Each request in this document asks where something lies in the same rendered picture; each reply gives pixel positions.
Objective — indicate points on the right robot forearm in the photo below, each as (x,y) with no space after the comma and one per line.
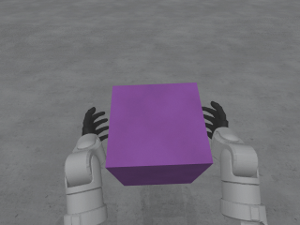
(239,173)

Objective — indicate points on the carton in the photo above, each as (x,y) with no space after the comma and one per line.
(157,134)

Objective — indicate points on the robot right hand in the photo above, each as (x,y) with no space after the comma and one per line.
(219,120)

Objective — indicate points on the robot left hand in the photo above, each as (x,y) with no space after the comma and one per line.
(89,127)

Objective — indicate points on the left robot forearm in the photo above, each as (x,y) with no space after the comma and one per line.
(83,183)

